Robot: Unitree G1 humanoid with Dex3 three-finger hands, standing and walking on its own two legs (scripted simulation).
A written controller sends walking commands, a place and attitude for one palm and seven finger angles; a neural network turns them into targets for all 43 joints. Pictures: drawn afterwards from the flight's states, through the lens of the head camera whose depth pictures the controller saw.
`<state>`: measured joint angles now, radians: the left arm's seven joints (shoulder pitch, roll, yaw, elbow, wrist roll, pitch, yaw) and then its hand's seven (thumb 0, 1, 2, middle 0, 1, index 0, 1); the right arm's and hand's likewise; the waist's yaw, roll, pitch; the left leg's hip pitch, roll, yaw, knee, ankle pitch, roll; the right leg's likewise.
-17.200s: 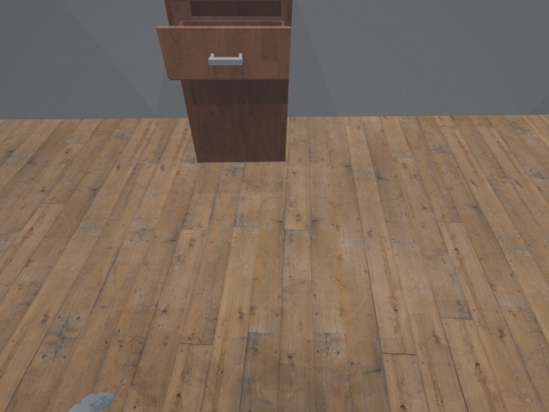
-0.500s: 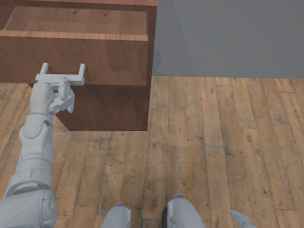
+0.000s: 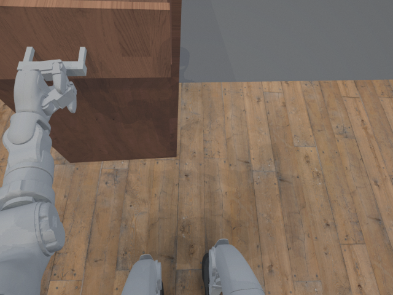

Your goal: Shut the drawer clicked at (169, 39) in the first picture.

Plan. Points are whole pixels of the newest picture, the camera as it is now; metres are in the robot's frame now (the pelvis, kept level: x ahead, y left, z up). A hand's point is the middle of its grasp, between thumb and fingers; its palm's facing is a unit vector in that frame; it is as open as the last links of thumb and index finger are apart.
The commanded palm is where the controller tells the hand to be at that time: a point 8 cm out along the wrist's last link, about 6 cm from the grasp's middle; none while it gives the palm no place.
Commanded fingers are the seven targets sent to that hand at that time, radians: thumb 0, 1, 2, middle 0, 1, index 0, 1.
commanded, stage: push the drawer shut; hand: left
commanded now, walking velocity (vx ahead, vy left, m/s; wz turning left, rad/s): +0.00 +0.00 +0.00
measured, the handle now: (55, 60) +0.57 +0.25 +0.06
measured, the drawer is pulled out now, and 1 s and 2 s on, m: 0.05 0.00 0.00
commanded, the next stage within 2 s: pull the fist back off the drawer in 0.70 s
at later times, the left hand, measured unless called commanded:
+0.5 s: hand (70, 71) +0.55 +0.21 +0.06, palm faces +0.01 -1.00 -0.03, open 3.2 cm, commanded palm +0.54 +0.25 +0.06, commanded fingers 0.00 0.90 0.90 -1.40 -1.60 -1.40 -1.60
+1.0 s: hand (68, 69) +0.55 +0.22 +0.06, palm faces +0.03 -1.00 -0.04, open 3.1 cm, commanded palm +0.55 +0.23 +0.06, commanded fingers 0.00 0.90 0.90 -1.40 -1.60 -1.40 -1.60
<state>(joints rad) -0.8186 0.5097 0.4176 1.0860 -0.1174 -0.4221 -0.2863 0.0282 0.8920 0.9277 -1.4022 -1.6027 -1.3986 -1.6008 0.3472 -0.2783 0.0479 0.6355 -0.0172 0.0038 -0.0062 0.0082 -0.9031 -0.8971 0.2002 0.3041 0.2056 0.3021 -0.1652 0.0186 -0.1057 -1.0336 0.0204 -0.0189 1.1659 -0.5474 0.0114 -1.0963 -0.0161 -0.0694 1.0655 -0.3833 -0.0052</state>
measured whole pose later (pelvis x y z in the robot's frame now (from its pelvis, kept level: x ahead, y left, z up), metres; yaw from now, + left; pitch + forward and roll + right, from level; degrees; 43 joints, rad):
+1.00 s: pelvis -0.03 +0.00 -0.02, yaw +0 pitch +29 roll -5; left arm -1.19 0.72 0.39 1.34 0.00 -0.34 -0.25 0.02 0.73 0.98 -1.40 -1.60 -1.40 -1.60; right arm 0.37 -0.28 0.11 0.64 -0.05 0.02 0.01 0.00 -0.90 -0.90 0.20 0.30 0.21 0.30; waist -0.27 0.03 -0.09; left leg -1.24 0.02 -0.08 1.26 -0.53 0.01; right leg -1.25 -0.02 -0.13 1.10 -0.35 -0.01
